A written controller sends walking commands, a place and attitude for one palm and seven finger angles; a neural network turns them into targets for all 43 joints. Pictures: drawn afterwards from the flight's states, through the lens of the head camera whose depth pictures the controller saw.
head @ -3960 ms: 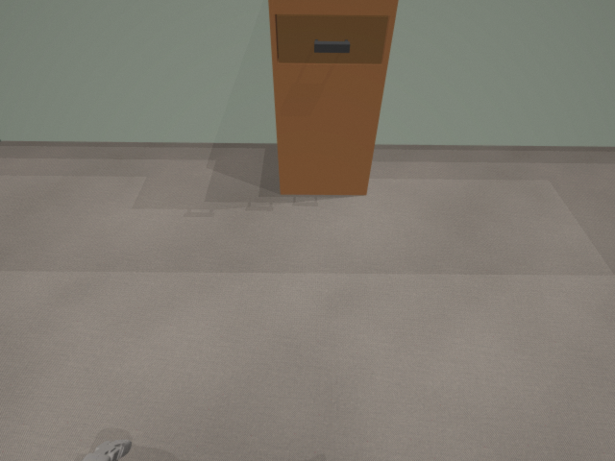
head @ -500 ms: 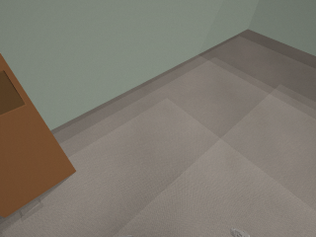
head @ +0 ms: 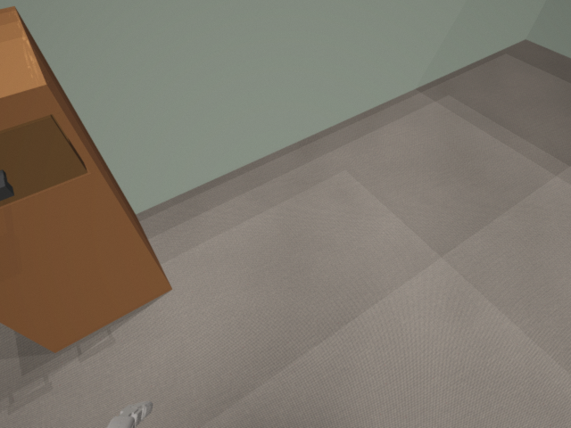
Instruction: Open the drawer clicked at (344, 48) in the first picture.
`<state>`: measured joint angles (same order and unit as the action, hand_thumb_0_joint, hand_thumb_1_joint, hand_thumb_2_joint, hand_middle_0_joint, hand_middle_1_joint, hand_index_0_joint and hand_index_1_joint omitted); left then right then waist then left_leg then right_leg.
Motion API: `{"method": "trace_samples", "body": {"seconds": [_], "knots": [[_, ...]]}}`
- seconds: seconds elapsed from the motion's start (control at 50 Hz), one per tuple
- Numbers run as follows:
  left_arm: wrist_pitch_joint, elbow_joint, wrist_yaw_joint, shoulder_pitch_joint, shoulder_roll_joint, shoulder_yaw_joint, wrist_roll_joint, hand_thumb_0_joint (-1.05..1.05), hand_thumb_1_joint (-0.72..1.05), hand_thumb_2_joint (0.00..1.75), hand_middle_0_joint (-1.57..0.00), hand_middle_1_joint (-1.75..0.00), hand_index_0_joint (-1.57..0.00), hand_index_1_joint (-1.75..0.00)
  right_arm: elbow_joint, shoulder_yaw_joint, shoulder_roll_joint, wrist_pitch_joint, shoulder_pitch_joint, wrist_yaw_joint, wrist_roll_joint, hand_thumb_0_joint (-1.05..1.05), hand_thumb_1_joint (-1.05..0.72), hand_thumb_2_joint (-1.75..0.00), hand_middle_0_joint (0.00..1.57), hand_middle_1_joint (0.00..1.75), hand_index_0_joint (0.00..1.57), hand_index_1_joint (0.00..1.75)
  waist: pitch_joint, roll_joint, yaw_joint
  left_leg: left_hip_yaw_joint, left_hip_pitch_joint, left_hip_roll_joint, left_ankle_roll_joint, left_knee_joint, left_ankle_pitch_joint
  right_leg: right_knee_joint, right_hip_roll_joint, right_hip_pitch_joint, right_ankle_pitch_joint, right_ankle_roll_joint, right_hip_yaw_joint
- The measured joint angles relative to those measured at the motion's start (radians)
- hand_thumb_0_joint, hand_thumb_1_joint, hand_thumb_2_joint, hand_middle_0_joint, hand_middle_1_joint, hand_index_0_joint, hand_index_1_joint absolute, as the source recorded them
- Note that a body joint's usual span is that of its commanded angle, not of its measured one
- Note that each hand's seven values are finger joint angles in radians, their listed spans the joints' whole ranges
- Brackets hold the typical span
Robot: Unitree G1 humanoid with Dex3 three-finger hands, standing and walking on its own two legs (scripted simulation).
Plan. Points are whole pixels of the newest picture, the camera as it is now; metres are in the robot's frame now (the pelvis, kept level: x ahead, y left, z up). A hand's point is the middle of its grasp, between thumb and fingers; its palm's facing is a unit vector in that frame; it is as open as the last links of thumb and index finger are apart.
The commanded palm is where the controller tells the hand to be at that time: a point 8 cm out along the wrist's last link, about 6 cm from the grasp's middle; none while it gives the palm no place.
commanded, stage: turn to face it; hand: left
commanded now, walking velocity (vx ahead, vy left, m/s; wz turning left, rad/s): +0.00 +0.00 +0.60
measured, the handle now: out of the picture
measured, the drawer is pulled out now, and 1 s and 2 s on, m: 0.00 0.00 0.00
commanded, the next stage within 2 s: take the last steps up to it in 0.86 s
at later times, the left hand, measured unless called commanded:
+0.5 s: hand out of the picture -0.07 +0.20 -0.18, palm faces +0.38 -0.89 -0.26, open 7.3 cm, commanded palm none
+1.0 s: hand out of the picture -0.03 +0.16 -0.14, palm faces +0.50 -0.82 -0.28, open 7.3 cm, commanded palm none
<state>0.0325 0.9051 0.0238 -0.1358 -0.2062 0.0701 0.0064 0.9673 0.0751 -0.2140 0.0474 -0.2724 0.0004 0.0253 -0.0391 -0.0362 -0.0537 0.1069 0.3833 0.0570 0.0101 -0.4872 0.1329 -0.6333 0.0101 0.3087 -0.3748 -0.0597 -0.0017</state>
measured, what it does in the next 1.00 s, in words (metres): steps on the spot, turning left: right foot, then left foot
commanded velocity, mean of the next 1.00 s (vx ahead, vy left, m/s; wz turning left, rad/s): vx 0.02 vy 0.00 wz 0.39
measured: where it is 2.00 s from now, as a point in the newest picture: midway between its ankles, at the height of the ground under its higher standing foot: outside the picture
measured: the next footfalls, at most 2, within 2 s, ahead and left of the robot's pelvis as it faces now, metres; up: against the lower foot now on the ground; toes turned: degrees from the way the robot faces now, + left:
right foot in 0.02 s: +0.03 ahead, -0.13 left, +0.00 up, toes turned +0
left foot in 0.48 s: -0.03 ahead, +0.12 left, +0.00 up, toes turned +27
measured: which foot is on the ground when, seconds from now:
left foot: down 0.00-0.02, up 0.04-0.46, down 0.48-0.88, up 0.90-1.00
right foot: up 0.00-0.00, down 0.02-0.48, up 0.50-0.86, down 0.88-1.00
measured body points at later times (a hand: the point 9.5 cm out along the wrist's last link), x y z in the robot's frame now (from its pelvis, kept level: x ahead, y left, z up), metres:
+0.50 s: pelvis -0.01 +0.00 -0.01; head +0.03 +0.02 +0.44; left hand -0.09 +0.25 -0.16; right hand +0.20 -0.21 -0.14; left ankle -0.06 +0.11 -0.74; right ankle -0.01 -0.13 -0.73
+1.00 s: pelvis +0.00 -0.04 +0.00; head +0.02 -0.07 +0.45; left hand -0.06 +0.21 -0.12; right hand +0.17 -0.22 -0.17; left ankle -0.09 +0.08 -0.67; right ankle +0.06 -0.11 -0.73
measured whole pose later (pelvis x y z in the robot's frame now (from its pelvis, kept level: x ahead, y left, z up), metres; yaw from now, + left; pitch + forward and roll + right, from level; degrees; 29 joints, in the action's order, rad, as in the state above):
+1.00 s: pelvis +0.00 -0.04 +0.00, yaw +30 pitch -2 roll +2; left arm 0.01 0.92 0.02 -0.22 -0.15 0.02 0.02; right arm 0.98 0.07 -0.24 0.08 -0.21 -0.01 0.02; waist -0.04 -0.06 0.00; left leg 0.02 0.41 0.01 -0.02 -1.02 0.45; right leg -0.57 0.07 0.26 -0.28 0.03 -0.13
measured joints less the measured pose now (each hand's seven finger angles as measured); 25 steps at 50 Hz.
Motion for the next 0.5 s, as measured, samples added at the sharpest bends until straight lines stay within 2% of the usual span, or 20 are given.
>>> {"method": "trace_samples", "body": {"seconds": [0.02,0.04,0.06,0.1,0.16,0.22,0.3,0.38,0.44,0.48,0.5], "knots": [[-0.007,-0.011,0.000,-0.003,-0.001,-0.003,0.000,0.00,0.91,0.89,-0.20,-0.30,-0.20,-0.29,-0.004,0.004,-0.004,0.004,-0.006,-0.002,-0.003,0.01,-0.91,-0.90,0.20,0.30,0.20,0.30,0.007,-0.001,0.004,0.009,0.015,0.010,-0.010,-0.023,0.008,0.088,0.003,-0.038,0.032,0.013,-0.004],[-0.013,-0.013,0.003,-0.002,0.006,-0.005,0.005,0.00,0.91,0.89,-0.20,-0.30,-0.20,-0.29,-0.001,0.010,-0.012,0.010,-0.001,-0.002,-0.007,0.01,-0.91,-0.90,0.20,0.30,0.20,0.30,0.004,-0.015,0.009,0.013,0.036,0.008,-0.022,-0.081,0.082,0.099,-0.002,-0.045,0.053,0.036,-0.015],[-0.013,-0.016,0.004,-0.005,0.012,-0.013,0.008,0.00,0.91,0.89,-0.20,-0.30,-0.20,-0.29,0.001,0.015,-0.018,0.017,0.002,-0.002,-0.006,0.01,-0.91,-0.90,0.20,0.30,0.20,0.30,0.003,-0.022,0.010,-0.001,0.065,0.010,-0.031,-0.174,0.181,0.091,0.001,-0.049,0.061,0.055,-0.028],[-0.010,-0.021,0.006,-0.018,0.023,-0.024,0.010,0.00,0.91,0.89,-0.20,-0.30,-0.20,-0.29,-0.002,0.023,-0.031,0.027,0.003,-0.006,-0.001,0.01,-0.91,-0.90,0.20,0.30,0.20,0.30,0.008,-0.024,0.008,-0.044,0.125,0.009,-0.043,-0.385,0.267,0.104,0.023,-0.073,0.069,0.075,-0.057],[-0.012,-0.021,0.005,-0.036,0.033,-0.032,0.010,0.00,0.91,0.89,-0.20,-0.30,-0.20,-0.29,-0.012,0.027,-0.046,0.030,0.015,-0.016,0.002,0.01,-0.91,-0.90,0.20,0.30,0.19,0.30,0.005,-0.019,0.006,-0.097,0.171,-0.028,-0.066,-0.606,0.242,0.138,0.052,-0.110,0.080,0.079,-0.092],[-0.018,-0.022,0.004,-0.047,0.040,-0.039,0.011,0.00,0.91,0.89,-0.20,-0.30,-0.20,-0.29,-0.021,0.027,-0.055,0.031,0.029,-0.021,0.000,0.01,-0.91,-0.90,0.20,0.30,0.19,0.30,-0.008,-0.010,0.006,-0.114,0.167,-0.069,-0.087,-0.668,0.219,0.148,0.075,-0.131,0.079,0.079,-0.136],[-0.024,-0.022,0.000,-0.067,0.047,-0.046,0.016,0.00,0.91,0.89,-0.20,-0.30,-0.20,-0.30,-0.021,0.021,-0.062,0.044,0.060,-0.023,-0.001,0.01,-0.91,-0.90,0.19,0.30,0.19,0.30,-0.026,0.005,0.024,-0.131,0.116,-0.107,-0.101,-0.593,0.247,0.135,0.106,-0.137,0.064,0.077,-0.189],[-0.020,-0.012,-0.004,-0.094,0.034,-0.043,0.022,0.00,0.91,0.89,-0.20,-0.30,-0.20,-0.30,-0.030,0.009,-0.064,0.043,0.109,-0.025,-0.004,0.01,-0.91,-0.90,0.19,0.30,0.19,0.30,-0.048,0.024,0.053,-0.166,0.038,-0.118,-0.093,-0.420,0.281,0.098,0.137,-0.123,0.043,0.064,-0.234],[-0.012,0.001,-0.006,-0.117,0.009,-0.032,0.024,0.00,0.91,0.89,-0.20,-0.30,-0.20,-0.30,-0.048,-0.002,-0.059,0.031,0.146,-0.025,-0.008,0.01,-0.91,-0.90,0.19,0.30,0.19,0.30,-0.059,0.043,0.076,-0.199,-0.031,-0.109,-0.074,-0.276,0.277,0.052,0.160,-0.103,0.019,0.048,-0.265],[-0.006,0.012,-0.008,-0.140,-0.013,-0.023,0.019,0.00,0.91,0.89,-0.20,-0.30,-0.20,-0.30,-0.068,-0.009,-0.058,0.016,0.161,-0.026,-0.008,0.01,-0.91,-0.90,0.19,0.30,0.19,0.30,-0.055,0.054,0.084,-0.219,-0.098,-0.099,-0.056,-0.132,0.182,-0.005,0.176,-0.079,-0.011,0.031,-0.283],[0.001,0.019,-0.009,-0.147,-0.027,-0.017,0.014,0.00,0.91,0.89,-0.20,-0.30,-0.20,-0.30,-0.077,-0.011,-0.056,0.003,0.167,-0.026,-0.006,0.01,-0.91,-0.90,0.19,0.30,0.19,0.30,-0.052,0.062,0.084,-0.217,-0.107,-0.090,-0.026,-0.101,0.173,-0.067,0.187,-0.048,-0.029,0.020,-0.270]]}}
